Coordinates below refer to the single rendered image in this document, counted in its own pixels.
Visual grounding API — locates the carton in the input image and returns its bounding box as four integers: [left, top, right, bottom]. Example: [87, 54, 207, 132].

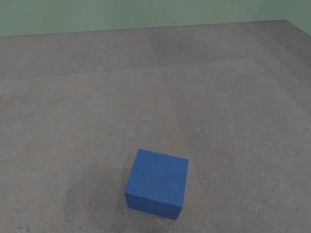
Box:
[124, 149, 189, 220]

